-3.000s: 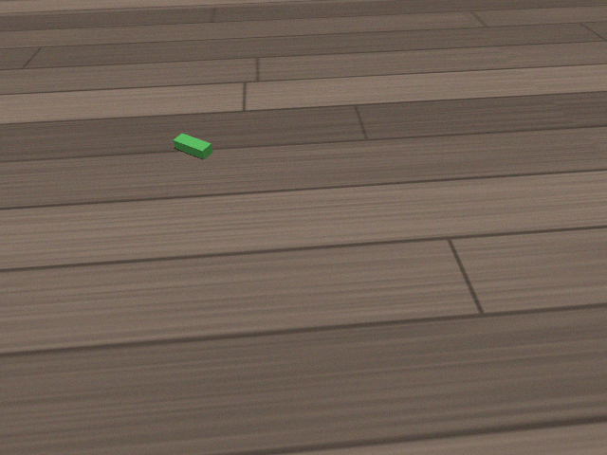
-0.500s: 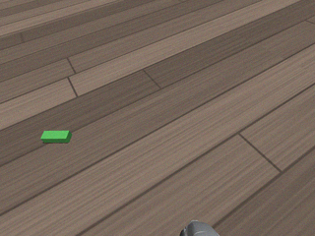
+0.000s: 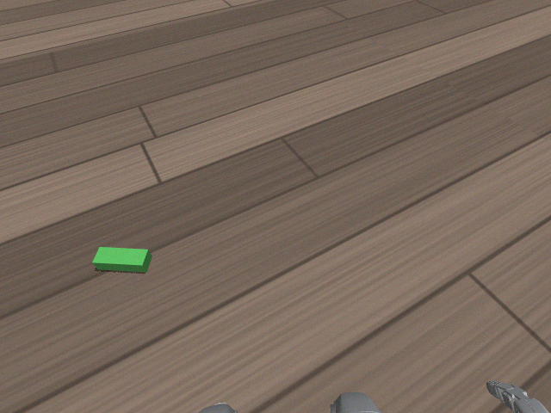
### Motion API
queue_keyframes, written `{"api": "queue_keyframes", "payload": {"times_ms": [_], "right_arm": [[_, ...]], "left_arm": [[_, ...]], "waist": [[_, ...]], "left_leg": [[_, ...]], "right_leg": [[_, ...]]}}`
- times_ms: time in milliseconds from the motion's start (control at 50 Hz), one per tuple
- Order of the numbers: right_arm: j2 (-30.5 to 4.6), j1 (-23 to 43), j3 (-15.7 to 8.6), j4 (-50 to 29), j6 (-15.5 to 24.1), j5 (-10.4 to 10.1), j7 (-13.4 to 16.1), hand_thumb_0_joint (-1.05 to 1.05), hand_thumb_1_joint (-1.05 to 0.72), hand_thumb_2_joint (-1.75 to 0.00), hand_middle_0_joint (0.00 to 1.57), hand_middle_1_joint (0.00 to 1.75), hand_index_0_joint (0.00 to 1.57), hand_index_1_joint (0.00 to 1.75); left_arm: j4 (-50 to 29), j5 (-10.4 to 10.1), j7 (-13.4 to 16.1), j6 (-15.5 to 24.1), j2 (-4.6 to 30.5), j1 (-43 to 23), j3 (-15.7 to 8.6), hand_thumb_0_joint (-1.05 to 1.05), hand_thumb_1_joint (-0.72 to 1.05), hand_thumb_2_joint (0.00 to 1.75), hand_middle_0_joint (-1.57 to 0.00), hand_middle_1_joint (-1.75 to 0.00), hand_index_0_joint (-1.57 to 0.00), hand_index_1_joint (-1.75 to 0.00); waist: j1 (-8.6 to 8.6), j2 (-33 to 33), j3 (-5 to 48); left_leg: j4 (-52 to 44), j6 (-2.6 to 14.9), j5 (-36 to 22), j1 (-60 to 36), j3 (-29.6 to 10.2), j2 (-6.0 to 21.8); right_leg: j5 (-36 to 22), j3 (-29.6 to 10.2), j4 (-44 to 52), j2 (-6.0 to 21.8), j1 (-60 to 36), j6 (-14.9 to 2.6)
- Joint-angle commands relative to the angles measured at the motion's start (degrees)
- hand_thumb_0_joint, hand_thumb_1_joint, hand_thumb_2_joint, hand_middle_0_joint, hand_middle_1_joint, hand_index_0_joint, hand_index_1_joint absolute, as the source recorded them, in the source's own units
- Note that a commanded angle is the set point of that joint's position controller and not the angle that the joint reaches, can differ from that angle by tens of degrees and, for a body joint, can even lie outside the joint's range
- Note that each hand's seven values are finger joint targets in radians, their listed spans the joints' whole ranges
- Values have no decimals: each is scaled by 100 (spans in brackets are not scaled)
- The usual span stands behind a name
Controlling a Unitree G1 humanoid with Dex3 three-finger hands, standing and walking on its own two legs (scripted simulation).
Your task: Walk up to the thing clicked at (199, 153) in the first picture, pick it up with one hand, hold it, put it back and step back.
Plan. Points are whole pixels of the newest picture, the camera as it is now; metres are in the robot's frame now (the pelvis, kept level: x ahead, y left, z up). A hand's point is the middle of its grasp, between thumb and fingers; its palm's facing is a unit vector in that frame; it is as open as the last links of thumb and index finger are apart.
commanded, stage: walk up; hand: left
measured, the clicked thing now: (123, 259) +0.79 +0.62 -0.71
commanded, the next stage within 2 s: none
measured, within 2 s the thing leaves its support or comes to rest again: neither
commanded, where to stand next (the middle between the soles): +0.39 +0.37 m, yaw -6 degrees
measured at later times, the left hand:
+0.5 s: hand out of the picture +0.19 +0.45 -0.09, palm faces -0.05 -0.81 -0.59, open 7.4 cm
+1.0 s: hand out of the picture +0.36 +0.59 -0.11, palm faces -0.09 -0.83 -0.55, open 7.4 cm
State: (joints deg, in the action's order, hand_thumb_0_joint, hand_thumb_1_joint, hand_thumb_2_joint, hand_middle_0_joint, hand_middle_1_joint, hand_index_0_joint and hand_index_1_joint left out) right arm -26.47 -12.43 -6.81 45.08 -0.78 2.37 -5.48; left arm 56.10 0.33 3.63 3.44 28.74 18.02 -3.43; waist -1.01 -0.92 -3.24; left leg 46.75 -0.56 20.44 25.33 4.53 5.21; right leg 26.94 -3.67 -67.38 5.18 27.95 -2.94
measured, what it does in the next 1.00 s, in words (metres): steps to the left: right foot, then left foot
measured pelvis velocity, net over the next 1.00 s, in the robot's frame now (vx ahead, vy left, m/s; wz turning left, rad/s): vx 0.26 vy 0.30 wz -0.06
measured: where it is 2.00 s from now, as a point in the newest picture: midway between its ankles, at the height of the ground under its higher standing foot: (153, 379)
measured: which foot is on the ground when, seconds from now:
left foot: down 0.00-0.22, up 0.24-0.58, down 0.60-0.92, up 0.94-1.00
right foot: up 0.00-0.20, down 0.22-0.60, up 0.62-0.90, down 0.92-1.00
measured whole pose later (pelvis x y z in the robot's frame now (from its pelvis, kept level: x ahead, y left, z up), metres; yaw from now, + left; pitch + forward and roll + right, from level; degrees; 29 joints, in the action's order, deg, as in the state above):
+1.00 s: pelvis +0.26 +0.30 +0.00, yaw -4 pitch -3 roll -1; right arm -24.6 -19.4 -4.4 44.5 -5.4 2.4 -3.3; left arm 49.0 0.6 4.8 6.2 23.3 16.2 -1.7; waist -1.8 -6.1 -7.3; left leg 66.6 1.4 30.2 25.6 0.5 -1.9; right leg 16.5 7.9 -43.8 1.4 24.8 -3.8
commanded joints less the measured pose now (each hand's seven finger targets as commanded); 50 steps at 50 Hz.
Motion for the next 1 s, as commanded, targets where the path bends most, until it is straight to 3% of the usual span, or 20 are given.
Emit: {"api": "queue_keyframes", "payload": {"times_ms": [0,100,160,180,200,220,260,360,500,560,600,620,680,780,820,860,880,900,920,980], "right_arm": [[-1417,-35,-331,-368,160,-49,168,0,-90,-90,20,30,20,30],[-1229,-204,-222,-482,119,82,133,0,-90,-90,20,30,20,30],[-1063,440,-113,-785,23,63,80,0,-90,-90,20,30,20,30],[-751,301,-21,-837,47,14,89,0,-90,-90,20,30,20,30],[-411,-204,85,-883,38,-20,102,0,-90,-90,20,30,20,30],[-965,-296,-79,-781,-92,40,168,0,-90,-90,20,30,20,30],[-1291,-102,-223,-621,-138,58,225,0,-90,-90,20,30,20,30],[-1052,-415,-233,-336,-191,45,104,0,-90,-90,20,30,20,30],[-1073,89,-369,-524,-200,26,-85,0,-90,-90,20,30,20,30],[-1164,-1182,-513,-48,-157,83,-14,0,-90,-90,20,30,20,30],[-2216,-1152,-644,-249,-44,-1,99,0,-90,-90,20,30,20,30],[-2257,-651,-655,-300,-37,-54,142,0,-90,-90,20,30,20,30],[-1508,-243,-370,-464,41,-47,264,0,-90,-90,20,30,20,30],[-1206,-458,-211,-572,56,78,224,0,-90,-90,20,30,20,30],[-1122,-286,-167,-718,-7,82,217,0,-90,-90,20,30,20,30],[-1008,271,-104,-1014,-58,43,185,0,-90,-90,20,30,20,30],[-655,44,5,-1064,-31,-35,190,0,-90,-90,20,30,20,30],[-377,-447,75,-1071,-46,-67,214,0,-90,-90,20,30,20,30],[-1029,-540,-125,-922,-196,-3,289,0,-90,-90,20,30,20,30],[-1231,-506,-265,-688,-277,47,283,0,-90,-90,20,30,20,30]], "left_arm": [[-161,-111,10,314,1235,377,-255,0,90,90,-20,-30,-20,-30],[-423,-77,-34,327,920,164,-237,0,90,90,-20,-30,-20,-30],[-187,-58,32,357,965,1151,-384,0,90,90,-20,-30,-20,-30],[-114,10,112,362,1328,1756,-550,0,90,90,-20,-30,-20,-30],[-304,72,185,372,1777,1795,-653,0,90,90,-20,-30,-20,-30],[-622,35,228,345,1921,1189,-600,0,90,90,-20,-30,-20,-30],[-769,-54,262,352,1748,658,-569,0,90,90,-20,-30,-20,-30],[-856,39,177,418,1467,374,-488,0,90,90,-20,-30,-20,-30],[-941,145,166,385,1903,135,-584,0,90,90,-20,-30,-20,-30],[-936,173,186,252,1447,-215,-409,0,90,90,-20,-30,-20,-30],[-1108,17,278,214,846,-366,-183,0,90,90,-20,-30,-20,-30],[-952,49,311,246,1131,-542,-188,0,90,90,-20,-30,-20,-30],[-368,-113,185,297,1279,255,-286,0,90,90,-20,-30,-20,-30],[-479,-94,89,314,918,220,-248,0,90,90,-20,-30,-20,-30],[-542,-83,113,311,877,371,-266,0,90,90,-20,-30,-20,-30],[-360,-68,181,328,970,1275,-387,0,90,90,-20,-30,-20,-30],[-303,23,276,339,1367,1810,-573,0,90,90,-20,-30,-20,-30],[-544,77,353,339,1781,1788,-637,0,90,90,-20,-30,-20,-30],[-793,20,383,280,1891,1129,-596,0,90,90,-20,-30,-20,-30],[-1019,8,377,300,1476,336,-471,0,90,90,-20,-30,-20,-30]], "waist": [[-75,-1141,-59],[-155,-955,163],[597,-338,448],[939,487,766],[758,1558,953],[574,441,895],[411,77,365],[66,657,163],[69,1094,278],[-755,30,691],[-811,-2438,223],[-583,-1739,-47],[-111,-1107,-97],[-179,-1209,97],[-39,-922,188],[633,-312,478],[945,495,778],[739,1448,1002],[539,244,945],[188,-178,-67]], "left_leg": [[-2576,1324,636,-1149,-1796,1091],[-2311,1661,-1163,-1206,-1355,1125],[-1064,1134,-1121,138,-395,526],[258,763,-1164,780,-162,198],[1552,344,1182,1786,-166,-451],[2264,154,1406,1913,-966,-360],[2688,43,900,2050,-1354,49],[2043,-26,224,1153,-1043,185],[507,35,268,135,-271,189],[-648,189,412,-1952,82,-351],[-3236,993,1706,-1750,-4017,1573],[-3385,1372,2071,-1224,-4304,1729],[-2185,1302,221,-1285,-2491,1120],[-1954,1547,-2248,-1198,-1584,912],[-1751,1481,-2163,-999,-1347,794],[-555,1022,-2534,-39,-600,355],[771,579,-2171,718,-409,28],[1871,191,1161,1712,-597,-564],[2712,113,1477,1696,-1207,-441],[3065,-5,651,1546,-1539,-54]], "right_leg": [[-342,314,405,68,1195,34],[-345,815,1906,-129,162,80],[-1781,929,3375,-338,-2208,5],[-1450,159,3808,-32,-3239,-48],[-1093,-2461,4554,1589,-3812,-548],[113,-3661,4976,2301,-3157,-1132],[-233,-3055,4758,2143,-2544,-1544],[-2023,-795,4178,1305,-1295,-1056],[-805,-270,3830,1021,-485,-941],[-605,526,1809,490,696,-449],[964,584,-573,-633,2434,5],[633,133,-1007,-295,2275,-50],[-144,318,-357,103,1742,21],[-152,921,1362,-108,393,99],[-531,965,2059,-261,-212,36],[-1778,970,3432,-368,-2123,-9],[-1498,-85,3939,110,-3168,-135],[-1359,-2808,4541,1907,-3704,-675],[-59,-3657,4936,2506,-2881,-1347],[239,-2139,4833,1849,-1312,-1256]]}}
